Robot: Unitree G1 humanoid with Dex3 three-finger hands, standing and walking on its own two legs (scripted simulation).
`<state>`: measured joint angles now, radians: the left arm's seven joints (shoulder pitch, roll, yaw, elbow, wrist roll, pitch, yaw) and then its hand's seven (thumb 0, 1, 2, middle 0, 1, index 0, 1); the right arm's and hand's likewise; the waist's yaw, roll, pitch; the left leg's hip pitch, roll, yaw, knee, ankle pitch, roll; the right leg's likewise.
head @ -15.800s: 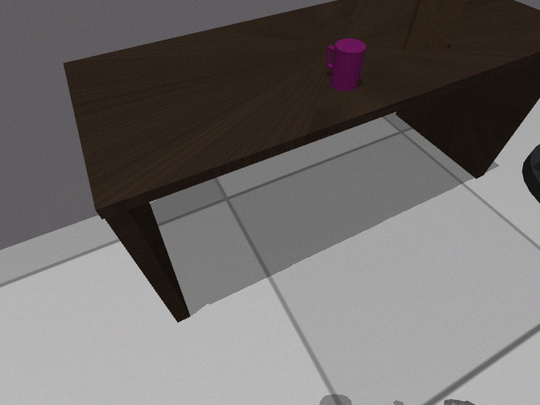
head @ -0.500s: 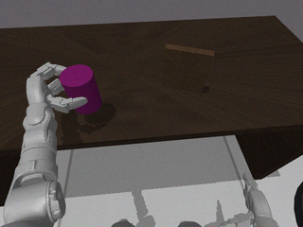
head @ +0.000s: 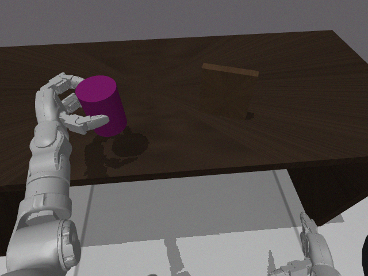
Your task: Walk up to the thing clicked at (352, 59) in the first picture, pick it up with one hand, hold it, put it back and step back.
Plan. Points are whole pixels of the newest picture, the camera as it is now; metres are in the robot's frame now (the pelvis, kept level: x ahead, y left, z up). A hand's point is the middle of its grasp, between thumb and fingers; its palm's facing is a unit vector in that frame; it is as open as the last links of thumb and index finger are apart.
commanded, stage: lift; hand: left
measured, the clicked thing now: (102, 102) +0.45 +0.18 +0.14
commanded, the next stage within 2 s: hold in 1.22 s
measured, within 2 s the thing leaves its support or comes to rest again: neither
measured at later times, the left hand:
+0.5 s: hand (70, 86) +0.39 +0.19 +0.23, palm faces +0.21 -0.98 +0.01, open 10.8 cm
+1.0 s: hand (63, 78) +0.35 +0.18 +0.27, palm faces +0.19 -0.98 +0.02, open 10.8 cm
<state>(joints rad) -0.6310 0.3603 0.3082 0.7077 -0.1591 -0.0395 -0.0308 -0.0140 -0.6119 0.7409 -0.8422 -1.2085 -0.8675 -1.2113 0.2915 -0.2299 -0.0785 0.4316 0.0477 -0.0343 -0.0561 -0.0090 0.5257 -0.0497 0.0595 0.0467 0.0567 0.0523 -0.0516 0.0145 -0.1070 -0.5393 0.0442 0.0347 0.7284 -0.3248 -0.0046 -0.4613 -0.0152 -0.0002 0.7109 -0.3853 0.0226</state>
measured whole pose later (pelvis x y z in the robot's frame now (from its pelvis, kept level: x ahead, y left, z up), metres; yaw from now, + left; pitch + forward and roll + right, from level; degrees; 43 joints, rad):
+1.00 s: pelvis -0.01 -0.01 +0.02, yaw +2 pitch -2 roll +0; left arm -0.53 0.26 0.29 0.07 -0.21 0.57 0.02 -0.01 -0.61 0.77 -0.82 -1.22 -0.84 -1.23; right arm 0.27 -0.23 -0.09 0.58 0.06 -0.16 -0.06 -0.01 0.53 -0.05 0.06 0.05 0.05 0.05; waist 0.01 0.06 -0.07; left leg -0.27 0.02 0.02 0.52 -0.22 -0.01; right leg -0.19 -0.03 -0.03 0.53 -0.30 0.01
